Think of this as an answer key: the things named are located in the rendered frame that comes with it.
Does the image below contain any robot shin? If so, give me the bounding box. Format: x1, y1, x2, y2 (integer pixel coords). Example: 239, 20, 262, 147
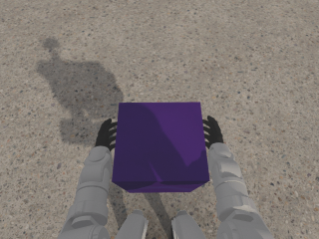
133, 209, 144, 216
175, 210, 187, 218

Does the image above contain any robot left hand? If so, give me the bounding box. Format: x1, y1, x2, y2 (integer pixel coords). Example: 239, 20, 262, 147
95, 119, 118, 151

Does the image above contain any robot right upper arm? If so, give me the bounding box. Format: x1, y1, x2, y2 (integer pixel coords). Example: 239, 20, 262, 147
216, 218, 274, 239

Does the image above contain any left robot forearm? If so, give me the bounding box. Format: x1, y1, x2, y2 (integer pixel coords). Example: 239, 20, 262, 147
57, 145, 113, 239

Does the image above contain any robot right hand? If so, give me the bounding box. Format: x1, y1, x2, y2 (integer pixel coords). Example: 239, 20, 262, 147
202, 116, 224, 149

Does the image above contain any robot left upper arm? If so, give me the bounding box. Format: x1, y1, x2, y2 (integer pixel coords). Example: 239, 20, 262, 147
58, 224, 111, 239

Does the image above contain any carton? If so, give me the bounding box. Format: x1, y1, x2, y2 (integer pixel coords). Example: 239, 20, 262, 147
112, 102, 210, 193

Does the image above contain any right robot shin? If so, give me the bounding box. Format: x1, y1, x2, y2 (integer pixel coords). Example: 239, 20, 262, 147
175, 210, 187, 218

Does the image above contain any right robot forearm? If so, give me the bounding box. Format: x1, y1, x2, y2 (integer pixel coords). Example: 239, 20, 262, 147
207, 142, 269, 230

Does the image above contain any left robot shin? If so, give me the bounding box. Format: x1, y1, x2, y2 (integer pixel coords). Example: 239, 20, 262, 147
133, 209, 144, 216

